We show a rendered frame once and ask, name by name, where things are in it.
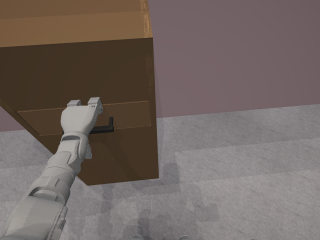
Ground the cabinet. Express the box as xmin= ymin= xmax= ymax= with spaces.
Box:
xmin=0 ymin=0 xmax=159 ymax=186

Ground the robot left hand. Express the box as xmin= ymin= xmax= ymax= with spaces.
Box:
xmin=60 ymin=97 xmax=103 ymax=159

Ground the robot left upper arm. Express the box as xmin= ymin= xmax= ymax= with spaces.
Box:
xmin=0 ymin=195 xmax=68 ymax=240

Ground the drawer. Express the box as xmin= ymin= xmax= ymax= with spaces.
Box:
xmin=17 ymin=100 xmax=150 ymax=135

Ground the handle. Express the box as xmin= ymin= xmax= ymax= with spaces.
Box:
xmin=62 ymin=117 xmax=114 ymax=135

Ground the robot left forearm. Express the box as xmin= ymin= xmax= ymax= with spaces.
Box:
xmin=1 ymin=132 xmax=89 ymax=237

